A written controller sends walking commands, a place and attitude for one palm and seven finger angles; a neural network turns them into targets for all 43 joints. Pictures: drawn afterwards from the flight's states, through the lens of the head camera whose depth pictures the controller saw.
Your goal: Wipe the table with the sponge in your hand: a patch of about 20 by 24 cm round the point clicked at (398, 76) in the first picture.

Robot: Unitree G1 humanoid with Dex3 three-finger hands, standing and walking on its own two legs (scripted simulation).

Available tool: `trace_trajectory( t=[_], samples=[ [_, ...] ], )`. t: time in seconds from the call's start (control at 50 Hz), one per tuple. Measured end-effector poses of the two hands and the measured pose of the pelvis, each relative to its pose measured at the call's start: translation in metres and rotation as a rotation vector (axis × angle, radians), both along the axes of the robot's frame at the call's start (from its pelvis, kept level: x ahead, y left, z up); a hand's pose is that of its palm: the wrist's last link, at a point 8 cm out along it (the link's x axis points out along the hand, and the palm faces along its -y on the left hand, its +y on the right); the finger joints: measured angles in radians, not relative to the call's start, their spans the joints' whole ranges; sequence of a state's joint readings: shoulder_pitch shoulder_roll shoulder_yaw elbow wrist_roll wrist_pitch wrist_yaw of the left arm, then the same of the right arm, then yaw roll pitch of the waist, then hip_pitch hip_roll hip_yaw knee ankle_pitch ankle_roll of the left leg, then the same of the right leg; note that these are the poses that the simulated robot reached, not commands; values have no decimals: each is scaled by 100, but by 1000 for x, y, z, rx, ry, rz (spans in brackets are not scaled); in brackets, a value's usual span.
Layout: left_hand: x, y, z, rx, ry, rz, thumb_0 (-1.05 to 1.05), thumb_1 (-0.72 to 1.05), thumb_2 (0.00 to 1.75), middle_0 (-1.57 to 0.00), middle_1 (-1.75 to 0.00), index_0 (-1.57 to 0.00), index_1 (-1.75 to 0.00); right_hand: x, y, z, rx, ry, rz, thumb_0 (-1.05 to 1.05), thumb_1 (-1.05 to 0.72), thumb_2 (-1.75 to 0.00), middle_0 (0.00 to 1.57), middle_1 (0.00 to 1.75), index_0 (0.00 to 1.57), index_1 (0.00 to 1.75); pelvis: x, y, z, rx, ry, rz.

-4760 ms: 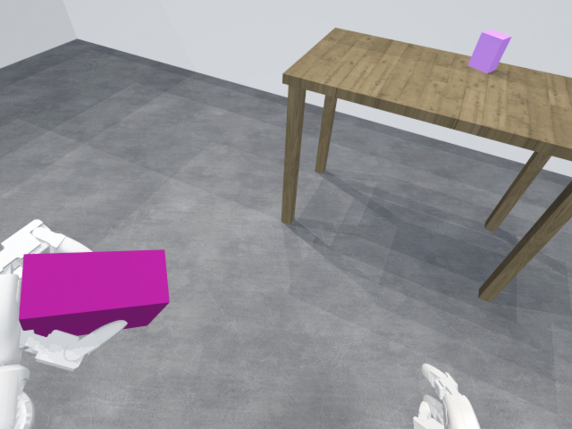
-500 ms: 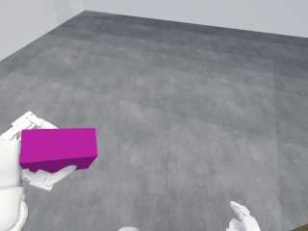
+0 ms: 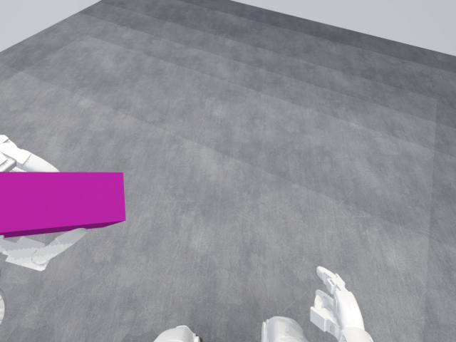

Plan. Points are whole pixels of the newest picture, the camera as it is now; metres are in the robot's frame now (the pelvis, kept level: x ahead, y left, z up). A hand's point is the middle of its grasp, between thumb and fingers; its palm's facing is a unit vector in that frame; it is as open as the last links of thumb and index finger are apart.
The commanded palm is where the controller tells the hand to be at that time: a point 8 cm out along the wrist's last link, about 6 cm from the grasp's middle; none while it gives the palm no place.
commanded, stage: turn to face it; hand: left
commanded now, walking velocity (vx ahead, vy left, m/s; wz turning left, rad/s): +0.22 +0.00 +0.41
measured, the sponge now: (78, 204) +0.25 +0.20 +0.17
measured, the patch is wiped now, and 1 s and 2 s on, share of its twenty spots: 0.00 0.00 0.00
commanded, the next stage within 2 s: none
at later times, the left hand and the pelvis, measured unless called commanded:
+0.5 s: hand (114, 153) +0.32 +0.17 +0.19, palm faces +0.32 -0.86 -0.39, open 10.0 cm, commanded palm +0.26 +0.22 +0.20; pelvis +0.08 -0.05 +0.01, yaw -2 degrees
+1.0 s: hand (231, 155) +0.33 +0.01 +0.19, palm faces +0.01 -0.81 -0.59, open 10.1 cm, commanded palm +0.28 +0.10 +0.20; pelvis +0.04 -0.11 +0.00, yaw -21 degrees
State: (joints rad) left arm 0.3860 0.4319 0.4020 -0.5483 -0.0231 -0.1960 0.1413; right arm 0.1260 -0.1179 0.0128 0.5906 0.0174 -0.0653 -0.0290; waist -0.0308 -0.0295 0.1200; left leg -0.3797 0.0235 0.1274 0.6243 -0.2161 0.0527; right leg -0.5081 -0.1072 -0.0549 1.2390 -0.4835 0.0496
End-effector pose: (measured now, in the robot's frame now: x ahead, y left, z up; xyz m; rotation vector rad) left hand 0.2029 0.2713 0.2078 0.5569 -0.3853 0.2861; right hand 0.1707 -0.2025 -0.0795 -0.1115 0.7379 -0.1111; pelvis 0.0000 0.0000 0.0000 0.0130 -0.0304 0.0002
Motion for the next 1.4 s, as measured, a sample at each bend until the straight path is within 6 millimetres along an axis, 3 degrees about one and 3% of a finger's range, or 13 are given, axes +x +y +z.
trace_trajectory(
  t=[0.12,0.22,0.28,0.36,0.44,0.52,0.62,0.7,0.84,0.98,1.06,1.18,1.4],
  samples=[
    [-21,-9,32,70,-2,84,-1,-48,100,-75,-135,-75,-135,33,7,4,47,5,99,1,-91,-89,21,30,20,30,29,-17,14,-42,36,47],
    [-23,-12,7,20,46,265,-1,-48,100,-75,-135,-75,-135,63,-19,-13,30,28,145,1,-90,-89,21,31,20,30,55,-43,4,-23,32,56],
    [-5,-19,-21,-114,88,314,-1,-48,100,-75,-135,-75,-135,79,-43,-17,-27,45,157,1,-90,-89,21,31,20,30,66,-51,4,-20,13,67],
    [33,-39,-39,-217,130,237,-1,-48,100,-75,-135,-75,-135,95,-73,3,-102,19,121,2,-91,-89,21,30,20,30,75,-56,10,7,11,39],
    [67,-58,-22,-159,78,58,-1,-48,100,-75,-135,-75,-136,103,-94,31,-162,-44,48,2,-91,-90,20,30,20,30,80,-57,12,2,29,1],
    [85,-60,1,-57,-28,-75,-1,-48,100,-74,-135,-75,-136,99,-105,46,-199,-78,-39,1,-91,-90,20,30,20,30,86,-49,7,-5,42,-59],
    [102,-53,9,17,2,-99,-1,-48,100,-74,-136,-74,-136,73,-99,47,-151,-47,-97,1,-91,-90,20,30,19,30,88,-44,16,-40,47,-144],
    [112,-64,1,-24,84,-109,-1,-48,100,-74,-136,-74,-136,42,-91,34,-77,25,-122,1,-91,-90,20,30,19,30,85,-45,22,-64,45,-198],
    [119,-126,-13,-8,181,-220,-1,-48,100,-74,-136,-74,-136,-15,-100,4,23,103,-192,1,-91,-90,20,30,20,30,67,-71,16,-31,34,-280],
    [107,-202,2,121,136,-334,-1,-48,100,-74,-136,-74,-136,-59,-151,-31,61,120,-278,1,-91,-89,21,31,20,30,40,-106,0,-1,16,-346],
    [100,-222,7,149,175,-356,-1,-48,100,-74,-136,-74,-136,-87,-185,-25,46,123,-383,1,-91,-90,20,30,20,30,23,-116,6,34,18,-411],
    [81,-235,6,120,199,-355,-1,-48,100,-74,-136,-74,-136,-129,-221,-12,14,104,-486,1,-91,-90,20,30,19,30,1,-128,12,49,13,-469],
    [38,-271,18,-23,64,-468,-1,-48,100,-74,-136,-74,-136,-205,-239,12,-39,96,-546,1,-91,-90,20,30,19,30,-47,-139,20,87,25,-582]
  ],
)
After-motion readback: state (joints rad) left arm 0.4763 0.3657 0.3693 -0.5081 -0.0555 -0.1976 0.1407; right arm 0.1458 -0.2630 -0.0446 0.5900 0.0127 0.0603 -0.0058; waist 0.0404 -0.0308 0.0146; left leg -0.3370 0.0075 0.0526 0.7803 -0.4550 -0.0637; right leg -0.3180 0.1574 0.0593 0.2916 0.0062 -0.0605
